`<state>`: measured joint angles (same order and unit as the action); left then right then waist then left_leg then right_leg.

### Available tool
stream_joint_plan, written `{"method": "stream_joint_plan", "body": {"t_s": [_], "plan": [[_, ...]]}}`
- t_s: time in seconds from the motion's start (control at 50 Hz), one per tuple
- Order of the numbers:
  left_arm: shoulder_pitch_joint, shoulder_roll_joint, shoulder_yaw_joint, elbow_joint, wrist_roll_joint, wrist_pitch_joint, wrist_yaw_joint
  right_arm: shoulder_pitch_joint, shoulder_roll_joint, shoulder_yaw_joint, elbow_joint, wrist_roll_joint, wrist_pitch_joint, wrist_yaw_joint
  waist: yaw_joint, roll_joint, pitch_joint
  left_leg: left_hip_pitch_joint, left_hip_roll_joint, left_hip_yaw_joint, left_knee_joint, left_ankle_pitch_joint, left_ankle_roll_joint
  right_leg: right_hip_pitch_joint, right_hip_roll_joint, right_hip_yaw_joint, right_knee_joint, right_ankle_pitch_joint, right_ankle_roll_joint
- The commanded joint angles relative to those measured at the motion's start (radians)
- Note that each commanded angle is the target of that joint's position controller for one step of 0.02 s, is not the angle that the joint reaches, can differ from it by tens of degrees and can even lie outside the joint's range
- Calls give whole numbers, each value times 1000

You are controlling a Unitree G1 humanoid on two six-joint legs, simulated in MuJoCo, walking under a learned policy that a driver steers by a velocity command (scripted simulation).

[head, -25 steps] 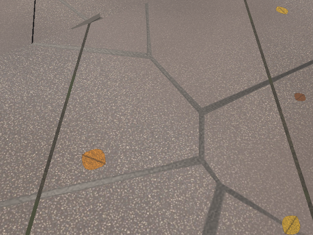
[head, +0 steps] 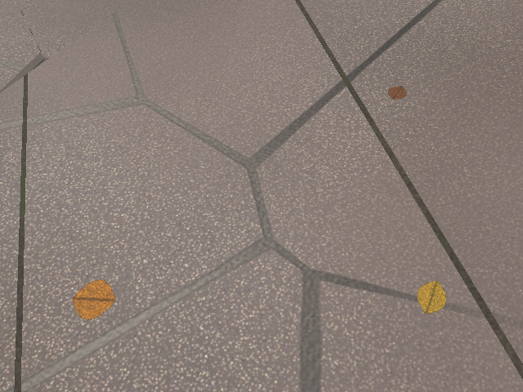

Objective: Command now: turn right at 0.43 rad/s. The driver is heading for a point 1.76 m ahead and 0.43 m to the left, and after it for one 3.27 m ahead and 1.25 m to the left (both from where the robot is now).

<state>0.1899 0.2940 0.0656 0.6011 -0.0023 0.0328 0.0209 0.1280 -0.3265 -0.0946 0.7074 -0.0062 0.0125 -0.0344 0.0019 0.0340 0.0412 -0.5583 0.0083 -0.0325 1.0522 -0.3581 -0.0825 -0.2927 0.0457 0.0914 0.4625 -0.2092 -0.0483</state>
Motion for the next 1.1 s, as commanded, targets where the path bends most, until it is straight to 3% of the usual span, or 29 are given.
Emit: {"method": "stream_joint_plan", "body": {"t_s": [0.02, 0.12, 0.18, 0.2, 0.22, 0.24, 0.26, 0.28, 0.34, 0.5, 0.74, 0.78, 0.8, 0.84, 0.86, 0.9, 0.94, 0.98, 1.0, 1.02, 1.04, 1.06, 1.08, 1.1], "plan": [[-37, 148, 39, -66, 2, -13, 12, -21, -44, -2, -65, 3, -13, 6, 7, -175, -149, 9, 12, -18, -131, 36, -7, 159, -222, 211, -94, 305, -174], [-38, 151, 31, -47, 9, -6, -4, -30, -54, 2, -78, 13, -18, 21, 32, -193, -113, 151, 6, -4, -308, -22, 15, 85, -234, 279, -80, 217, -188], [-74, 115, 12, -37, -2, -6, -8, 22, -28, 8, -65, 9, -32, 33, -17, -170, -107, 305, -2, 13, -580, 129, 44, 51, -198, 285, -37, 215, -147], [-49, 90, 3, -26, -1, -11, -8, 35, -32, 11, -65, -6, -37, 35, -22, -140, -114, 396, 25, -16, -672, 268, 62, 17, -166, 274, -29, 160, -100], [-13, 63, -5, -21, 18, -19, -7, 53, -90, 3, -76, -24, -41, 31, 2, -34, -140, 481, 149, -126, -676, 466, 102, -31, -102, 214, 56, 32, -36], [50, 52, -2, -12, 17, -26, -10, 3, -121, 1, -64, -30, -40, 31, 85, 142, -131, 415, 220, -201, -659, 487, 199, -33, -9, 82, 81, -132, 17], [23, 82, 1, -5, 29, -26, -6, -40, -51, 19, -81, -23, -43, 34, 62, 148, -124, 335, 227, -226, -698, 355, 241, 38, -33, 65, 62, -126, 53], [-12, 97, 8, -4, 26, -23, -6, -50, -29, 26, -83, -21, -46, 37, 46, 130, -102, 322, 178, -188, -699, 241, 208, 55, -33, 61, 48, -75, 58], [-34, 75, 7, 1, 22, -8, -7, -24, -49, 26, -78, -14, -56, 33, 20, 88, -62, 310, 111, -116, -678, 127, 139, 51, -40, 77, 26, 9, 39], [-6, 46, 7, 42, 15, -25, -7, 19, -22, 38, -86, -9, -47, 25, -9, -41, -63, 356, 62, -62, -611, 161, 129, 31, -51, 101, 2, 75, 36], [30, 40, 10, 75, 14, -24, 13, 35, 0, 46, -62, -5, -52, 35, 0, -40, -59, 338, 42, -47, -613, 193, 126, 81, -60, 105, 9, 130, 45], [48, 29, 8, 89, 12, -20, 17, 54, -5, 45, -48, -4, -48, 32, -1, -15, -62, 332, 33, -54, -646, -30, 141, 71, -26, 67, 26, -61, 40], [53, 33, 10, 90, 7, -22, 19, 63, -31, 36, -44, 2, -44, 27, -6, 19, -32, 324, 47, -91, -674, -193, 168, 16, 3, 29, 65, -206, 33], [17, 21, 9, 65, -3, -46, 14, 133, -76, 24, -22, 15, -45, 17, -29, 111, 45, 343, 192, -312, -806, -450, 267, -147, 17, -45, 205, -272, 34], [-16, 18, 7, 49, -14, -65, 10, 154, -99, 18, -11, 18, -48, 12, -36, 130, 92, 337, 279, -428, -858, -487, 317, -203, -14, -68, 255, -241, 33], [-47, 25, 10, 38, -22, -93, -3, 171, -112, 12, 1, 16, -58, 7, -47, 118, 110, 354, 326, -478, -879, -390, 347, -260, -68, -44, 328, -263, 19], [-24, 21, 8, 46, -26, -110, -21, 141, -110, 13, -4, 26, -60, 14, -28, 107, 79, 368, 287, -377, -868, -262, 316, -197, -81, -66, 237, -280, -5], [70, 9, 12, 98, -17, -121, -34, 77, -105, 15, -15, 43, -51, 23, 33, 86, 27, 243, 185, -208, -806, -119, 264, 98, -22, -142, 40, -43, -8], [142, 20, 22, 133, -11, -120, -36, 83, -83, 21, -13, 38, -49, 25, 59, 69, -13, 193, 145, -154, -735, -70, 240, 231, 4, -150, 26, 13, 3], [230, 46, 33, 152, -13, -119, -33, 66, -40, 36, -20, 29, -55, 28, 99, 23, -46, 122, 101, -93, -601, -20, 200, 347, -47, -68, -1, -23, -14], [343, 136, 52, 158, -11, -121, -23, 43, 38, 60, -56, 14, -68, 33, 127, -217, -89, -45, -14, 36, -241, -42, 121, 475, -268, 288, -153, -152, -107], [379, 192, 62, 157, -5, -128, -34, 32, -11, 45, -92, 37, -86, 27, 124, -331, -67, -224, -64, -11, -12, -226, 106, 475, -418, 632, -270, -285, -253], [307, 130, 41, 143, -4, -136, -35, 53, -66, 28, -78, 55, -97, 29, 86, -197, 4, -311, 7, -67, 108, -185, 124, 440, -423, 593, -271, -368, -262], [264, 91, 28, 130, -3, -140, -34, 58, -66, 27, -64, 57, -103, 37, 67, -149, 39, -341, 44, -67, 127, -77, 145, 420, -378, 487, -273, -361, -227]]}}
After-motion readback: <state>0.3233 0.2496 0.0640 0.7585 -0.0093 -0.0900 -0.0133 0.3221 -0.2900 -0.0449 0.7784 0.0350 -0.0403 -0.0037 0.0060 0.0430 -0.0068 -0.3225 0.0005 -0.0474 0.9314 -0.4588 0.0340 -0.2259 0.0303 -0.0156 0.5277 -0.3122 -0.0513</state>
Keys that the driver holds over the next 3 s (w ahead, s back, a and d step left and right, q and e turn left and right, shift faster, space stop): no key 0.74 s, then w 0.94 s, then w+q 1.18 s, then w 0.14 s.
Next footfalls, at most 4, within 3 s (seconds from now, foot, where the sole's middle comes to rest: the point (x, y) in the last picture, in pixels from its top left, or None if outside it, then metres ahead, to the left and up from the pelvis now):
0.20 left None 0.06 0.14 -0.78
1.48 left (254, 380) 0.48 0.11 -0.78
2.02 right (339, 275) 0.76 -0.13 -0.78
2.52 left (226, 220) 0.96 0.20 -0.78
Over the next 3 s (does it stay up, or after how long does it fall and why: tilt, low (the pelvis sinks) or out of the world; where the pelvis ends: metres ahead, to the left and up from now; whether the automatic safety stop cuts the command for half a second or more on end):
stays up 1.09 0.16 -0.01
